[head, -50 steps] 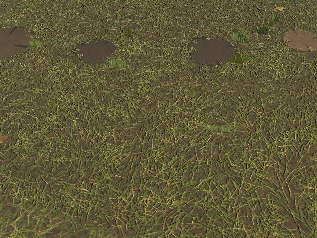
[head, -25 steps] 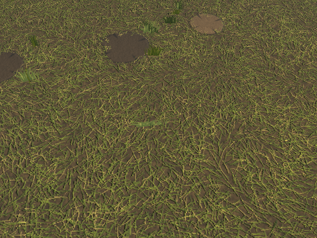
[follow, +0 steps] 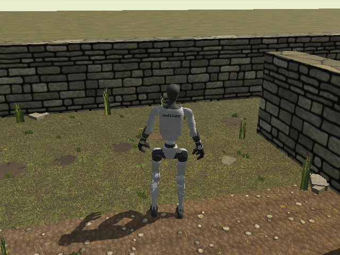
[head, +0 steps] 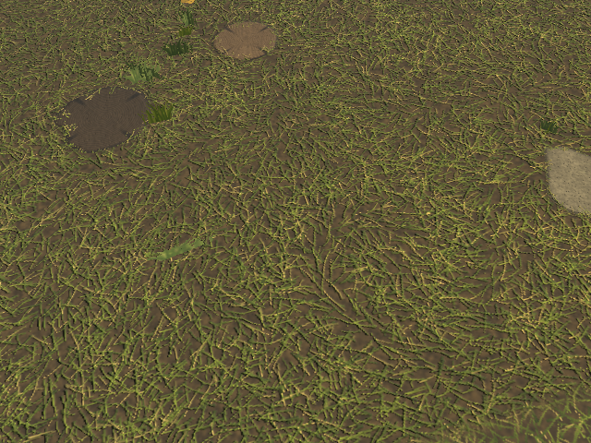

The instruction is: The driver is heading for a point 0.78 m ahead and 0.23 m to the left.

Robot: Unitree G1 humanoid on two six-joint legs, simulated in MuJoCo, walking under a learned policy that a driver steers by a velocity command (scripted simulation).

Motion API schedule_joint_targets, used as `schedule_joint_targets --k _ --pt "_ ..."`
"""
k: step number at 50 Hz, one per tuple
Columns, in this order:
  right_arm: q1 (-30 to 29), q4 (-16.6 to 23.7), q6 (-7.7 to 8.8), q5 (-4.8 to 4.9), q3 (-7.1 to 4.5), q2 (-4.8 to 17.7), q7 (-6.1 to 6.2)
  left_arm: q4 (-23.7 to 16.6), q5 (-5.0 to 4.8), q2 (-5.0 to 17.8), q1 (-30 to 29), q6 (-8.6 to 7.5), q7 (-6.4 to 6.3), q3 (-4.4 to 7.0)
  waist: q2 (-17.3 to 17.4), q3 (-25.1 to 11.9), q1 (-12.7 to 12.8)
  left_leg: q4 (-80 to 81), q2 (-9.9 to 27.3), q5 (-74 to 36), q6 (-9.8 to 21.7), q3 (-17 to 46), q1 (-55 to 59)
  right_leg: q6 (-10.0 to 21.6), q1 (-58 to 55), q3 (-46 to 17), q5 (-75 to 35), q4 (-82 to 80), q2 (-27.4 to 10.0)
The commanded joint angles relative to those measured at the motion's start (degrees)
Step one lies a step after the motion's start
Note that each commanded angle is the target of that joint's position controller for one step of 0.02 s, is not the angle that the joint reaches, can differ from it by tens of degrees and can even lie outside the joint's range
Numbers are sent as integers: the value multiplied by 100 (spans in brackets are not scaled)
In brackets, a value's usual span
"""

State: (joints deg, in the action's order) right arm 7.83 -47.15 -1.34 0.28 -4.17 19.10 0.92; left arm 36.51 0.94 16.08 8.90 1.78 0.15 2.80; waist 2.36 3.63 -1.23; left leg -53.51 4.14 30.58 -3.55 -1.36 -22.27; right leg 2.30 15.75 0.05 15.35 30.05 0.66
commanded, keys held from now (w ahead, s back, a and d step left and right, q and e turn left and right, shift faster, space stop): no key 0.06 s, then w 0.62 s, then no key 0.12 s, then q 0.20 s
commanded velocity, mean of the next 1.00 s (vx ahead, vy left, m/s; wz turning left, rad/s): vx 0.28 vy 0.00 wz -0.01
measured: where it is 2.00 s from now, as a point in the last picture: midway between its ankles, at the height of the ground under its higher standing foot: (276, 368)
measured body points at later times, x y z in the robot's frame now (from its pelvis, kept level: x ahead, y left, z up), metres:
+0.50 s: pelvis +0.08 +0.03 +0.00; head +0.09 +0.06 +0.45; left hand +0.18 +0.31 -0.12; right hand +0.16 -0.25 -0.10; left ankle +0.06 +0.13 -0.74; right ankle +0.03 -0.10 -0.68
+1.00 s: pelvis +0.30 -0.01 -0.01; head +0.35 -0.01 +0.44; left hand +0.48 +0.25 -0.10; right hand +0.35 -0.30 -0.14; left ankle +0.22 +0.13 -0.66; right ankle +0.40 -0.11 -0.74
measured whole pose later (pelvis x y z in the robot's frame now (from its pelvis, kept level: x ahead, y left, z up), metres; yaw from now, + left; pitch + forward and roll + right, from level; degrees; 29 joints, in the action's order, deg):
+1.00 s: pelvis +0.30 -0.01 -0.01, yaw +3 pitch +1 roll -1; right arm 16.4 -49.5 0.0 1.5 -2.8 17.9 1.6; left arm 41.5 1.1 14.4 3.9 -3.3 1.3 2.1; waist 1.5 4.9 -2.0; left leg -66.0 2.3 29.9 -2.8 3.1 -24.4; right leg 2.9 22.3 5.5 5.2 26.4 0.1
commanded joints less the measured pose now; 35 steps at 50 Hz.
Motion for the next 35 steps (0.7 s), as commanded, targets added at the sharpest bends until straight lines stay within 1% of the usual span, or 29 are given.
schedule_joint_targets --k 1,2,3,4,5,6,7,9,12,15,16,17,18,19,20,21,22,23,24,26,28,30,31,33,34,35 --pt "-64 261 -14 -17 -174 622 105 -250 -29 888 -185 -217 -38 216 -1056 -610 101 -812 49 -353 -75 363 -694 1013 -785 -1312 -2626 -1126 -1414" --pt "35 208 -15 -21 -165 562 103 -216 -17 757 -224 -234 -63 158 -1043 -661 32 -806 3 -618 -109 351 -473 999 -689 -1165 -2807 -1141 -1322" --pt "135 163 -10 -6 -148 484 97 -175 -3 650 -250 -253 -80 122 -1033 -736 -8 -629 -7 -797 -135 345 -340 997 -725 -1055 -2812 -1148 -1265" --pt "210 126 3 0 -117 409 78 -98 -24 582 -153 -262 -95 112 -1023 -858 20 -248 19 -965 -143 299 -279 980 -857 -1020 -2014 -1268 -1187" --pt "104 133 25 13 -84 359 51 -12 -61 625 -19 -260 -104 133 -1062 -795 147 133 12 -1055 -127 221 -302 974 -932 -1123 -873 -1467 -1149" --pt "-110 199 61 32 -69 377 30 73 -98 800 145 -248 -112 191 -1138 -638 311 363 -44 -1029 -85 136 -441 1009 -995 -1375 231 -1712 -1198" --pt "-287 276 103 56 -71 436 16 140 -111 929 245 -245 -122 230 -1195 -457 399 549 -62 -954 -20 134 -610 1050 -1055 -1677 928 -1906 -1313" --pt "-418 330 213 91 -73 499 -21 221 -113 985 319 -279 -132 255 -1118 -227 450 951 -19 -867 132 194 -795 1099 -1180 -2002 1347 -2095 -1502" --pt "-409 284 391 87 -40 420 -103 320 -163 1022 382 -366 -112 282 -953 -147 452 1409 7 -869 322 168 -698 1119 -1218 -2047 1342 -2160 -1571" --pt "-284 195 511 113 3 342 -190 369 -208 1054 338 -399 -61 300 -870 -145 349 1901 -84 -1034 484 16 -147 1096 -878 -1863 1226 -2131 -1480" --pt "-179 140 541 118 13 321 -212 381 -232 1055 293 -390 -43 300 -826 -164 257 2159 -140 -1261 537 -65 180 1058 -683 -1752 1183 -2062 -1418" --pt "12 47 566 111 17 297 -227 388 -258 1040 219 -373 -28 294 -765 -204 112 2493 -228 -1589 588 -183 655 990 -406 -1596 1186 -1916 -1317" --pt "308 -95 580 100 4 306 -228 395 -258 968 186 -360 -14 271 -694 -289 -46 2710 -342 -1787 625 -270 1246 901 -62 -1451 1236 -1688 -1177" --pt "750 -266 581 122 -30 371 -206 399 -216 786 171 -365 4 210 -626 -412 -236 2787 -327 -1744 677 -188 1925 764 364 -1295 1264 -1320 -1006" --pt "1305 -391 590 133 -78 579 -154 334 -151 435 11 -396 32 95 -229 -493 -470 3144 257 -1273 884 628 2629 469 1041 -874 1140 -333 -647" --pt "1651 -415 586 99 -198 1198 -114 87 -102 76 -62 -500 50 3 1096 -615 -462 3879 1399 -108 1497 2550 3294 14 2244 80 1297 1541 111" --pt "1698 -390 639 9 -209 1210 -156 -28 -218 581 -226 -591 7 129 1017 -345 -588 4426 1989 892 2131 3842 3028 -64 3059 -207 1964 2738 90" --pt "1325 -266 694 10 -103 873 -153 30 -325 830 -67 -638 16 209 642 13 -369 4455 1842 1147 2030 3571 2878 -3 3416 -492 1466 3221 -269" --pt "1071 -170 723 8 -42 664 -158 116 -316 858 49 -657 39 221 611 118 -242 4475 1546 768 1812 3058 2787 23 3480 -440 932 3301 -420" --pt "883 -91 720 -2 24 528 -165 137 -176 780 -43 -679 58 234 408 186 -152 4567 1214 -506 1550 2234 2558 -40 3347 -399 123 2990 -654" --pt "981 -95 701 -30 42 524 -143 118 -143 576 -147 -669 92 191 348 108 -154 4672 963 -1654 1499 1615 2354 -195 3062 -202 -474 2674 -658" --pt "1068 -123 676 -19 44 559 -105 33 -145 424 -335 -653 96 139 261 78 -182 4695 787 -2600 1477 1114 2226 -340 2870 -61 -922 2085 -621" --pt "1105 -135 663 -12 44 580 -86 -22 -153 334 -479 -656 104 101 250 90 -217 4701 690 -2895 1436 884 2100 -377 2671 4 -1176 1692 -580" --pt "1266 -175 642 8 41 629 -55 -142 -179 199 -848 -679 148 34 267 163 -349 4751 574 -3094 1376 581 1869 -397 2245 150 -1669 920 -459" --pt "1396 -212 632 21 36 660 -45 -200 -192 169 -1036 -691 179 11 258 218 -421 4786 601 -3069 1380 535 1834 -388 2098 212 -1839 642 -399" --pt "1477 -254 606 25 38 666 -35 -249 -190 162 -1180 -707 211 2 227 312 -450 4728 621 -3333 1370 492 1832 -366 1967 237 -1954 380 -330"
